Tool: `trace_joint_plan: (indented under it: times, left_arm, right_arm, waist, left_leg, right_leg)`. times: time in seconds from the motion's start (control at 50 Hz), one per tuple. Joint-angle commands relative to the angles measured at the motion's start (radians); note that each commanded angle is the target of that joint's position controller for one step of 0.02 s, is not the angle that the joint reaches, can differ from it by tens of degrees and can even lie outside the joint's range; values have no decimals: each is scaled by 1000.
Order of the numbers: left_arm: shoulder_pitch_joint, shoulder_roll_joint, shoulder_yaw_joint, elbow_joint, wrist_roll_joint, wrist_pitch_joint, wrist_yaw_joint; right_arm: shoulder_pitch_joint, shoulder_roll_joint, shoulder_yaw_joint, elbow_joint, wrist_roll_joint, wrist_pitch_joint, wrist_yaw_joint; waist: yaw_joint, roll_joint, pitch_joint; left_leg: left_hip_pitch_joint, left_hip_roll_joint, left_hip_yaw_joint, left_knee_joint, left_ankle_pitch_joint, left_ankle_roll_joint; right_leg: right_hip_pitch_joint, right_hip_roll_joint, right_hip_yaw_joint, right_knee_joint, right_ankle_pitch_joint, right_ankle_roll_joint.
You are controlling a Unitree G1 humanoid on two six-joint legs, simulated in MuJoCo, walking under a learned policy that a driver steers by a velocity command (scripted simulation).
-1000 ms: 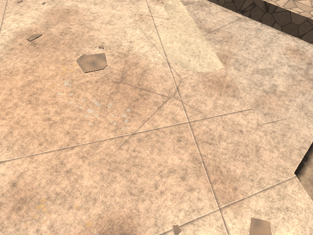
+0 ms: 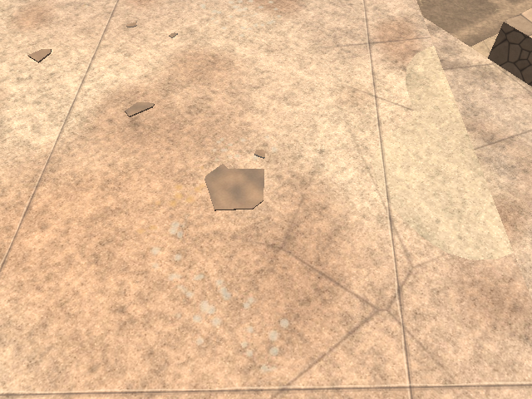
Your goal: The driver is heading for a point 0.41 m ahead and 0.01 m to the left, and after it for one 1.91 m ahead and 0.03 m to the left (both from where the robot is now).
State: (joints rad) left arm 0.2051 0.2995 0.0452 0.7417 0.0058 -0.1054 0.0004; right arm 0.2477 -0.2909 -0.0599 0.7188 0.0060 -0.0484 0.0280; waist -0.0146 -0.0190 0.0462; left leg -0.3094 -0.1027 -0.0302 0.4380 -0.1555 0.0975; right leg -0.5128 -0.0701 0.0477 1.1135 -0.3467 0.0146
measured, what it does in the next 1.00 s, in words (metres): walks ahead: right foot, then left foot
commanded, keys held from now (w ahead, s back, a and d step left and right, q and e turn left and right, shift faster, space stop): w+q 0.24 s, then w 0.04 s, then no key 0.72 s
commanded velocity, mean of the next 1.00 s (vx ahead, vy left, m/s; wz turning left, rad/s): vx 0.25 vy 0.00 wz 0.26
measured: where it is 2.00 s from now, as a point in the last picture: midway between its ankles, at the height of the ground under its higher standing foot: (257, 372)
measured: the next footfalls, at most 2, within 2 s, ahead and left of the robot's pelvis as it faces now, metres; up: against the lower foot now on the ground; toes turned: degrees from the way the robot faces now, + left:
right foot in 0.30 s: +0.36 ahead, -0.13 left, +0.00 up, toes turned +13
left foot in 0.68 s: +0.37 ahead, +0.12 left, +0.00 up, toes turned +12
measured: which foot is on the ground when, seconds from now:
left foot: down 0.00-0.32, up 0.34-0.66, down 0.68-1.00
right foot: up 0.00-0.28, down 0.30-1.00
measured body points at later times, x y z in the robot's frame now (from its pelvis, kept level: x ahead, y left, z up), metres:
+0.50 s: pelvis +0.26 -0.05 +0.00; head +0.30 -0.05 +0.45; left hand +0.32 +0.24 -0.10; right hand +0.44 -0.29 -0.11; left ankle +0.22 +0.09 -0.67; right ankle +0.32 -0.14 -0.74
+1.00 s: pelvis +0.34 +0.00 +0.00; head +0.35 +0.01 +0.44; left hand +0.37 +0.28 -0.14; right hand +0.56 -0.20 -0.10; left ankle +0.33 +0.11 -0.74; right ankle +0.32 -0.14 -0.74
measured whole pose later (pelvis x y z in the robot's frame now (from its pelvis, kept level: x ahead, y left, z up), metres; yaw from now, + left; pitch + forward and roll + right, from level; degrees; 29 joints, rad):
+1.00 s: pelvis +0.34 +0.00 +0.00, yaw +14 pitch -1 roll -1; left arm 0.17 0.26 0.02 0.92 0.01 0.00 0.01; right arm 0.13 -0.23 -0.04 0.72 -0.01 0.01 -0.01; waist 0.02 0.00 0.03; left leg -0.28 -0.02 -0.04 0.55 -0.26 0.01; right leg -0.14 -0.02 -0.02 0.50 -0.35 0.02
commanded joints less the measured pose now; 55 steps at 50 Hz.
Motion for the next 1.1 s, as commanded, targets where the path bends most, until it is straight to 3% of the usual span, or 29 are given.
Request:
trace_joint_plan:
  times: [0.02, 0.12, 0.18, 0.24, 0.28, 0.3, 0.32, 0.34, 0.36, 0.38, 0.4, 0.42, 0.46, 0.52, 0.6, 0.66, 0.68, 0.7, 0.72, 0.74, 0.76, 0.82, 0.9, 1.1]
  left_arm:
    - [28, 95, 30, -69, 12, 5, 7]
    - [-161, 46, 10, -115, 6, 1, 0]
    - [-230, 67, 15, -137, -10, -10, -13]
    - [-216, 105, 31, -139, -15, -22, -22]
    - [-94, 124, 46, -103, -9, -31, -20]
    - [3, 159, 58, -93, 16, -37, -13]
    - [105, 243, 77, -85, 43, -33, -8]
    - [163, 230, 82, -46, 16, -17, -18]
    - [117, 146, 58, -64, -3, -13, -20]
    - [60, 106, 42, -76, 2, -4, -20]
    - [11, 77, 29, -74, 8, 1, -23]
    - [-23, 55, 19, -67, 11, 2, -25]
    - [-54, 50, 14, -44, 16, 2, -28]
    - [-81, 98, 26, -16, 9, 15, -18]
    - [-52, 119, 28, 24, -8, 38, -12]
    - [-59, 96, 14, 46, -20, 47, -14]
    - [-28, 67, 2, 59, -10, 45, -15]
    - [32, 47, -5, 65, 19, 40, -19]
    - [106, 8, -17, 82, 16, 44, -16]
    - [50, 35, -17, 84, 16, 55, -11]
    - [8, 62, -10, 81, 12, 65, -7]
    - [12, 76, -8, 92, 11, 83, 0]
    - [5, 76, -7, 117, 3, 86, 6]
    - [-12, 75, -2, 191, 0, 114, 24]
  right_arm:
    - [-24, -143, -39, -80, -1, -19, -17]
    - [43, -170, -50, -53, 14, -8, -41]
    - [98, -171, -52, -32, 21, 2, -44]
    - [106, -163, -52, -28, 19, 10, -48]
    - [93, -131, -43, -30, 12, 14, -47]
    - [93, -81, -24, -38, 3, 11, -44]
    - [197, -29, -6, -54, 7, 5, -47]
    - [258, -56, -4, -55, 16, -1, -50]
    - [208, -142, -25, -40, 19, 3, -52]
    - [118, -159, -32, -52, 13, 12, -54]
    - [65, -149, -32, -65, 1, 20, -56]
    - [50, -132, -33, -73, -6, 29, -56]
    - [78, -68, -19, -64, -1, 43, -53]
    - [59, -29, -1, -65, -8, 47, -53]
    - [-16, -55, -5, -74, -6, 56, -47]
    - [-41, -64, -12, -77, -20, 57, -47]
    - [-54, -93, -17, -90, -29, 56, -52]
    - [-61, -149, -26, -107, -32, 59, -61]
    - [-100, -120, -17, -100, -28, 66, -62]
    - [-135, -66, -8, -109, -19, 68, -52]
    - [-140, -52, -5, -107, -21, 67, -45]
    - [-116, -74, -9, -92, -20, 52, -38]
    - [-115, -65, -9, -76, -17, 45, -40]
    - [-132, -58, -14, 0, -14, 45, -40]
  waist:
    - [34, 70, -82]
    - [-35, 87, -46]
    - [-60, 100, -43]
    - [-37, 126, -50]
    - [26, 142, -91]
    - [73, 105, -183]
    - [60, -93, -334]
    - [54, -314, -386]
    - [69, -170, -274]
    - [70, -80, -190]
    - [53, -34, -129]
    - [25, -42, -106]
    - [-11, -91, -101]
    - [-18, -111, -154]
    - [14, -97, -166]
    - [-6, -73, -126]
    - [0, -32, -125]
    - [46, 71, -161]
    - [91, 175, -193]
    - [57, 146, -150]
    - [38, 121, -106]
    - [35, 97, -89]
    - [31, 67, -120]
    - [38, 30, -94]
  left_leg:
    - [91, 260, -300, -220, 231, 210]
    - [17, 180, -218, -204, 136, 134]
    - [65, 205, -284, -161, 68, 119]
    - [154, 238, -379, -71, 48, 97]
    - [165, 214, -367, 28, 123, 66]
    - [120, 156, -309, 217, 154, 26]
    - [-144, 27, -190, 544, -74, -54]
    - [-346, -10, -141, 776, -474, -99]
    - [-400, 38, -189, 863, -440, -111]
    - [-391, 66, -159, 882, -383, -122]
    - [-367, 89, -135, 834, -352, -130]
    - [-324, 124, -127, 761, -326, -131]
    - [-207, 134, -79, 606, -282, -143]
    - [-72, 138, -32, 381, -153, -158]
    - [21, 126, -13, 203, -9, -143]
    - [145, 116, -4, -5, 119, -95]
    - [213, 174, -70, -47, 259, -69]
    - [301, 273, -158, 0, 453, -24]
    - [272, 301, -182, 15, 340, 37]
    - [198, 244, -154, 9, 184, 18]
    - [169, 205, -129, 14, 137, -11]
    - [156, 185, -112, 43, 242, -30]
    - [186, 181, -103, 78, 386, -25]
    - [162, 163, -86, 49, 308, -27]
  right_leg:
    - [-97, -32, 16, -101, 74, 36]
    - [-11, 35, 0, -469, 400, 62]
    - [28, 63, 20, -569, 430, 53]
    - [65, 67, 45, -626, 325, 20]
    - [220, 65, 8, -680, 306, -28]
    - [406, -24, 74, -665, 343, -82]
    - [755, -237, 371, -641, 434, -220]
    - [841, -366, 688, -733, 390, -326]
    - [741, -336, 620, -748, 374, -298]
    - [624, -295, 456, -736, 481, -266]
    - [510, -245, 335, -743, 629, -250]
    - [434, -212, 259, -751, 724, -235]
    - [334, -148, 147, -787, 818, -223]
    - [300, -134, 67, -799, 910, -236]
    - [320, -141, 56, -796, 737, -225]
    - [275, -105, 64, -756, 453, -165]
    - [242, -72, 54, -729, 337, -113]
    - [192, -3, 6, -665, 162, -62]
    - [210, 34, -40, -685, 27, -25]
    - [247, 36, -49, -696, 60, -5]
    - [229, 41, -53, -690, 84, -2]
    - [249, 28, -41, -679, 169, -5]
    - [292, 18, -36, -663, 258, -3]
    - [341, 16, -39, -684, 229, 4]
Keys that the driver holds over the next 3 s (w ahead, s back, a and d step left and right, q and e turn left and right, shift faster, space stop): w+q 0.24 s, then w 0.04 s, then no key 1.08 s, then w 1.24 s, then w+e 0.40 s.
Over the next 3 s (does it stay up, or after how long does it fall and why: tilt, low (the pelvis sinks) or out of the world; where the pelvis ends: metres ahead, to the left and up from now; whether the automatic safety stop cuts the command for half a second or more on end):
stays up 1.04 0.20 0.01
